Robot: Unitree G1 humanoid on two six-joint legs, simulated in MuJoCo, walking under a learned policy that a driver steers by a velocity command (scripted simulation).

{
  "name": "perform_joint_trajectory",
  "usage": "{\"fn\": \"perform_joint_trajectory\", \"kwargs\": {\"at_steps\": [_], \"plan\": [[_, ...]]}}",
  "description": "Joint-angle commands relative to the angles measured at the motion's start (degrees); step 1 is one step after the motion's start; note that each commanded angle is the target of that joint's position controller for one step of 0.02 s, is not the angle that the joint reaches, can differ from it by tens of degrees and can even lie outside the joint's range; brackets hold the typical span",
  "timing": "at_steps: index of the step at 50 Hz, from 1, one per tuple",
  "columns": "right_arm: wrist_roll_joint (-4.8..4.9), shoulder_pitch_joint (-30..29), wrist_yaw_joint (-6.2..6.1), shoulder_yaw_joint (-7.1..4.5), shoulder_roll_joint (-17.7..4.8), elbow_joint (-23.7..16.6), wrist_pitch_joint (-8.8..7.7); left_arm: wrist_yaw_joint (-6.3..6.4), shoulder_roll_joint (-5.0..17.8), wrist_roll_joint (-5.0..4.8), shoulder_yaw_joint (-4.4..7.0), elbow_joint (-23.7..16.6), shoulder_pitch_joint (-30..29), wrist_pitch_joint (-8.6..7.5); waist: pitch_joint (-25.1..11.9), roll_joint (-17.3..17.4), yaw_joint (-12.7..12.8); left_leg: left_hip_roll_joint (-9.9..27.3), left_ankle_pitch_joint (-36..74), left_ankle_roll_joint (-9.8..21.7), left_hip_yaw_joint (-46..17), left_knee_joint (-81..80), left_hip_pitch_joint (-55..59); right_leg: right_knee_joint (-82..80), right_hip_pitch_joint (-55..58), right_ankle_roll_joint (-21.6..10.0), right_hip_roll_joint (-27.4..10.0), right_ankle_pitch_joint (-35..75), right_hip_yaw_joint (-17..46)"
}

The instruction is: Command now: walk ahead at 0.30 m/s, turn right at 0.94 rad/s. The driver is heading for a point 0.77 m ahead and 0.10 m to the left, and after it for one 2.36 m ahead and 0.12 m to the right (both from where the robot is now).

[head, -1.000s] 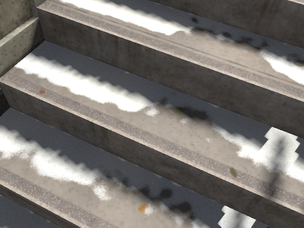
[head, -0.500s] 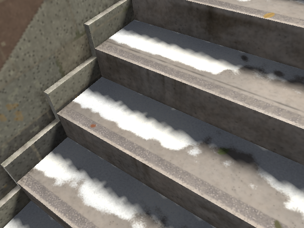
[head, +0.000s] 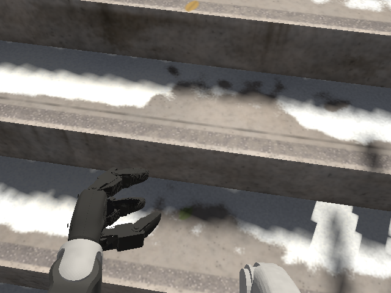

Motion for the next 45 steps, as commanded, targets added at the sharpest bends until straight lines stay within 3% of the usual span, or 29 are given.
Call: {"fn": "perform_joint_trajectory", "kwargs": {"at_steps": [1,2,3,4,5,6,7,9,10,13,15,16,18,20,24,26,27,29,30,31,32,33,34,35,36,37,41,43,45], "plan": [[2.23,-9.65,-2.19,-2.72,-15.00,-8.64,-1.19,-0.39,3.91,-0.24,0.15,-1.11,4.55,1.47,-8.43,5.64,5.69,7.65,92.65,3.66,2.48,-0.84,-13.63,-27.70,35.43,1.75,4.40,-1.64,-12.32],[2.93,-10.57,-2.09,-4.43,-20.38,-10.35,-1.15,0.00,4.94,-0.77,0.76,1.10,14.29,2.44,-16.61,12.67,8.44,11.84,109.41,3.78,0.27,9.56,-3.44,-32.39,38.68,0.87,4.70,-3.35,-10.16],[3.70,-13.41,-0.48,-5.18,-21.23,-12.38,-1.33,0.44,8.40,-0.27,1.83,4.80,24.75,2.36,-25.10,14.04,10.52,15.43,118.83,4.74,-1.77,23.60,2.47,-36.38,46.21,-1.68,5.90,-4.53,-6.29],[4.73,-14.39,1.69,-5.57,-21.11,-14.48,-1.48,0.52,12.26,0.22,3.40,5.33,26.57,1.00,-28.99,9.01,11.00,14.77,108.46,5.26,-3.73,41.54,-3.07,-49.91,56.53,-4.06,8.52,-2.73,1.22],[3.07,-13.25,3.91,-4.53,-12.06,-15.28,-1.86,-0.07,16.41,-2.39,5.66,4.29,18.81,-0.56,-24.76,-5.99,7.77,2.73,17.79,0.47,-6.73,66.97,-25.81,-73.70,66.78,-11.15,0.78,17.47,25.83],[0.77,-16.66,5.13,-4.16,-12.24,-21.76,-2.03,0.71,22.51,-1.05,8.45,2.22,15.46,1.02,-30.49,-12.55,8.28,-9.43,0.87,-2.70,-17.52,102.56,-44.33,-86.56,70.96,-19.13,-11.10,34.36,59.77],[-0.78,-16.99,3.83,-2.58,-5.82,-24.02,-1.73,0.56,20.05,-1.24,8.26,4.37,14.22,0.41,-27.37,-2.30,3.91,-6.06,4.18,-1.68,-21.13,116.22,-51.88,-87.86,68.39,-17.92,-15.01,26.91,57.16],[-1.33,-17.43,1.31,-0.04,0.12,-25.26,-0.19,0.47,13.62,-1.55,6.40,11.95,17.46,-2.22,-8.00,10.07,-1.49,-2.61,6.13,-0.78,-20.15,112.20,-56.46,-81.67,51.12,-11.40,-10.77,25.09,38.76],[-1.55,-14.52,0.60,0.40,0.54,-24.86,0.74,0.69,10.96,-1.37,5.52,14.71,17.32,-3.37,-2.01,10.48,-4.09,-1.62,4.02,-0.48,-20.28,108.95,-57.03,-80.78,45.23,-8.79,-8.22,27.58,29.88],[-0.53,-9.85,-0.20,0.62,-0.64,-22.02,3.13,-0.20,5.71,-1.32,3.32,18.44,19.11,-5.77,0.73,7.55,-5.24,-1.60,1.78,-0.98,-21.81,88.80,-53.04,-82.74,41.49,-3.92,-6.17,37.01,14.13],[0.49,-12.81,-0.87,0.51,2.02,-20.07,3.94,-0.31,6.82,0.11,3.08,23.23,27.69,-7.93,-4.01,3.39,-0.69,-7.57,-0.18,-0.81,-18.48,95.10,-53.76,-84.60,48.66,-5.03,-8.90,53.27,12.27],[1.04,-15.77,-1.22,0.58,2.62,-21.89,4.05,-0.35,10.20,0.32,3.78,23.93,29.88,-8.73,-4.73,0.12,0.73,-8.36,-4.60,-0.51,-18.35,101.79,-62.10,-86.87,56.33,-5.95,-12.42,56.51,13.45],[0.88,-22.06,-3.01,0.41,2.72,-25.73,3.89,-0.64,14.26,-0.28,5.09,23.71,29.24,-9.36,-2.39,-3.12,1.03,-7.77,-13.67,0.86,-20.80,115.95,-77.88,-91.15,64.98,-7.68,-17.77,46.31,14.46],[0.25,-27.37,-3.14,0.59,2.12,-28.32,4.45,-0.49,11.36,-0.27,4.11,24.19,29.99,-9.13,-1.29,-0.50,0.66,-5.91,-13.69,1.63,-20.94,114.68,-80.99,-93.54,65.95,-5.52,-16.84,28.90,11.39],[-0.93,-33.56,-0.46,2.17,4.52,-33.30,7.22,1.27,9.38,-0.80,3.22,26.04,32.97,-7.73,-1.50,-2.65,0.53,-1.36,-10.14,-0.76,-11.94,96.98,-76.57,-95.87,64.30,-3.19,-11.32,27.18,4.68],[-1.39,-34.35,0.43,2.14,4.32,-34.73,8.29,2.45,12.38,-0.05,3.94,25.80,34.11,-7.64,-4.32,-6.70,1.06,1.24,-9.33,-1.54,-11.53,93.21,-77.86,-97.49,71.34,-4.41,-13.29,27.97,5.60],[-0.81,-35.66,1.47,3.22,5.21,-35.78,8.64,2.78,15.41,-0.82,4.61,24.42,34.23,-7.65,-6.70,-8.52,2.13,3.67,-15.91,0.36,-8.97,82.81,-72.43,-105.07,73.64,-6.37,-15.51,26.00,5.00],[-0.23,-40.03,2.41,3.01,4.30,-36.30,9.36,3.00,14.20,-1.25,4.41,26.01,39.75,-7.30,-5.57,-6.65,5.68,4.50,-20.06,3.20,-5.52,73.05,-69.85,-109.97,80.59,-8.06,-17.91,25.83,4.54],[-0.21,-39.35,2.85,2.78,3.90,-34.05,9.68,2.66,13.17,-1.44,4.05,25.41,38.73,-6.83,-4.76,-2.42,6.42,2.71,-22.56,3.95,0.02,67.04,-64.24,-109.62,79.38,-7.72,-17.52,30.61,0.88],[0.29,-34.82,2.73,2.36,4.03,-32.31,9.51,2.17,14.47,-1.18,3.94,24.66,36.21,-6.65,-6.02,-2.90,2.98,-1.30,-28.31,5.94,4.60,61.47,-52.01,-102.27,75.64,-6.02,-17.55,62.34,-4.54],[0.39,-31.04,2.60,1.71,2.57,-29.86,9.70,2.22,15.79,-1.23,4.12,24.53,37.49,-6.53,-10.74,-2.96,1.61,-6.26,-29.34,6.89,7.85,60.13,-43.47,-92.42,75.73,-5.12,-19.01,96.74,-6.22],[0.93,-21.70,2.66,0.98,0.53,-27.79,9.59,1.21,19.41,-1.95,4.76,24.07,36.35,-6.78,-17.60,-8.62,-1.92,-8.90,-27.65,8.45,4.44,55.27,-32.37,-80.43,76.06,-4.42,-20.84,109.54,-6.19],[1.17,-12.82,2.22,-0.68,-3.48,-24.15,8.94,0.06,21.05,-3.23,5.24,21.67,33.52,-7.38,-22.79,-8.39,-5.73,-9.84,-24.43,11.26,-4.63,51.99,-15.55,-68.82,63.19,-1.91,-17.78,104.51,-7.17],[1.53,-6.97,1.35,-2.77,-7.90,-23.11,9.37,-1.48,23.09,-2.26,5.80,17.71,30.02,-8.49,-23.87,-4.33,-9.80,-6.58,-37.17,14.43,-22.78,41.90,-4.14,-53.05,46.28,0.07,-13.49,89.20,-6.58],[1.64,-7.10,1.29,-5.82,-16.22,-24.15,10.29,-4.20,18.88,-0.94,5.65,12.16,19.83,-9.87,-22.56,15.36,-12.92,5.09,-54.09,22.65,-59.80,15.81,-2.23,-22.23,26.83,3.17,2.17,24.54,-3.06],[2.14,-13.85,1.81,-6.08,-15.65,-26.13,9.50,-5.40,12.51,1.81,4.55,9.13,14.61,-10.85,-21.84,6.56,-9.97,7.97,-54.82,21.07,-72.57,6.60,-7.53,1.98,19.12,3.81,1.60,20.34,12.34],[-0.83,-10.57,0.23,-3.54,-5.96,-14.51,3.06,-1.21,-0.96,2.45,-1.17,2.91,16.45,-9.35,0.53,-3.42,1.36,2.54,-29.85,12.49,-52.06,8.70,-26.07,16.20,3.95,3.48,-2.53,17.58,12.45],[0.48,-10.33,0.81,-2.89,-5.84,-12.84,2.53,-0.92,0.09,2.38,-2.00,2.87,19.20,-7.30,5.26,1.03,3.82,-0.50,-23.80,11.65,-41.12,8.03,-30.54,8.75,1.85,4.55,-4.83,12.00,10.41],[1.03,-10.80,1.90,-2.35,-5.52,-10.86,0.52,-0.30,2.44,0.81,-1.36,2.44,14.72,-5.48,5.46,-1.62,3.73,-1.16,-16.03,9.94,-34.05,5.22,-36.12,2.22,6.14,5.86,-5.76,16.63,5.74]]}}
